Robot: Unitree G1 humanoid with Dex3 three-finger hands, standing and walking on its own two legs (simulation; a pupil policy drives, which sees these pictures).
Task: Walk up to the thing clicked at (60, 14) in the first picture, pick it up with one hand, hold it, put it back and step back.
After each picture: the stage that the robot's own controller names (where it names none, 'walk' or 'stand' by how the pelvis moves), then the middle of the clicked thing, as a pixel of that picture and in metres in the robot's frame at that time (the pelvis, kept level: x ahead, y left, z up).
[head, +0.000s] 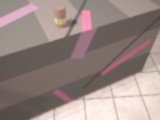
stand; (60, 16) +0.82 +0.16 +0.00
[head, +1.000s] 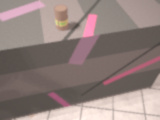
rise first; (61, 18) +0.76 +0.17 +0.02
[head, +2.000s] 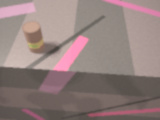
rise first; (34, 38) +0.52 +0.27 +0.02
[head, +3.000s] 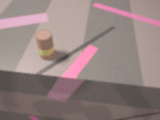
stand; (45, 45) +0.54 +0.20 +0.02
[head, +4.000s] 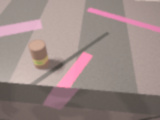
stand; (39, 55) +0.51 +0.21 +0.00
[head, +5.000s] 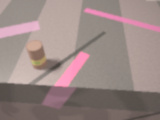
stand; (37, 55) +0.52 +0.22 -0.01
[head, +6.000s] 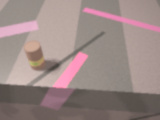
stand; (35, 56) +0.51 +0.23 -0.01
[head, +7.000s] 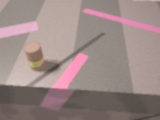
stand; (35, 56) +0.51 +0.23 -0.01
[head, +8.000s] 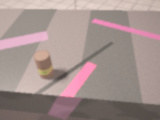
rise first; (44, 64) +0.49 +0.22 +0.00
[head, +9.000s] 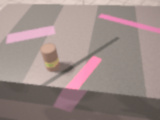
go down; (50, 57) +0.52 +0.21 +0.00
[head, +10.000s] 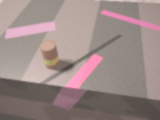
go down; (50, 55) +0.51 +0.21 +0.00
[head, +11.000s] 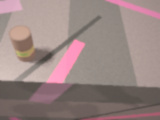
go down; (23, 44) +0.49 +0.20 +0.03
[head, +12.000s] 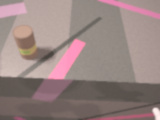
close in; (26, 43) +0.52 +0.20 +0.04
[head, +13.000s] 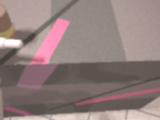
close; (1, 25) +0.54 +0.22 +0.07
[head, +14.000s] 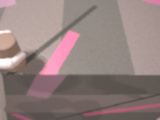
lift; (10, 53) +0.44 +0.22 +0.06
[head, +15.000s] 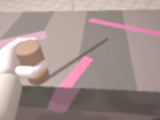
lift; (33, 63) +0.33 +0.16 +0.19
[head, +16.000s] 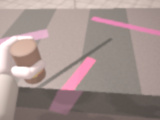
hold; (29, 62) +0.33 +0.18 +0.19
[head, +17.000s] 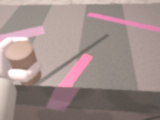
hold; (25, 64) +0.33 +0.18 +0.18
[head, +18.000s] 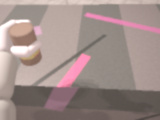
crouch; (26, 45) +0.39 +0.19 +0.19
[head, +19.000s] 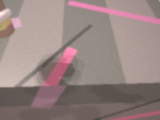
lower; out of the picture +0.50 +0.23 +0.21
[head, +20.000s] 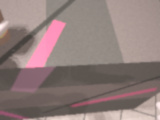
lower; out of the picture +0.52 +0.22 +0.09
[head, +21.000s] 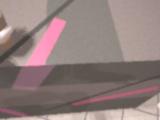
lower; out of the picture +0.51 +0.22 +0.07
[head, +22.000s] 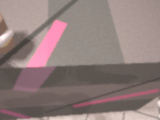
lower; out of the picture +0.50 +0.22 +0.07
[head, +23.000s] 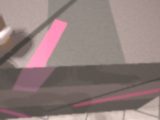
lower; out of the picture +0.51 +0.22 +0.07
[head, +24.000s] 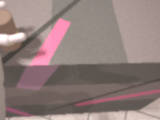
open; (5, 31) +0.50 +0.20 +0.07
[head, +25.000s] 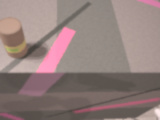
sink last; (13, 39) +0.48 +0.19 +0.06
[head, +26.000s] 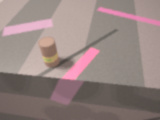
sink last; (49, 52) +0.51 +0.20 +0.04
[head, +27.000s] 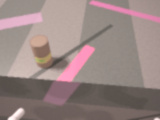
stand; (41, 52) +0.49 +0.19 +0.05
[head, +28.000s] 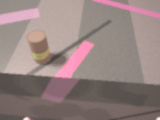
stand; (39, 47) +0.49 +0.20 +0.06
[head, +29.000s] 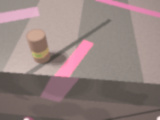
stand; (39, 46) +0.49 +0.20 +0.06
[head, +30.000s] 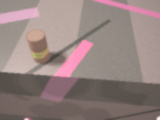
stand; (38, 47) +0.49 +0.20 +0.06
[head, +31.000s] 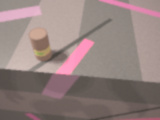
stand; (40, 45) +0.50 +0.20 +0.05
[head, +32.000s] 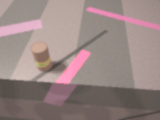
walk; (41, 57) +0.51 +0.21 +0.00
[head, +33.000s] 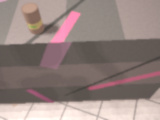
walk; (33, 19) +0.63 +0.24 +0.02
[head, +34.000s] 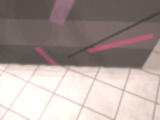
walk; out of the picture +0.96 +0.20 +0.03
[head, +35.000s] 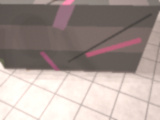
stand; out of the picture +1.12 +0.24 +0.01
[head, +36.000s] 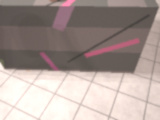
stand; out of the picture +1.13 +0.25 -0.01
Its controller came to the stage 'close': yes
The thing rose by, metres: 0.22
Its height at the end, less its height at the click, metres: +0.00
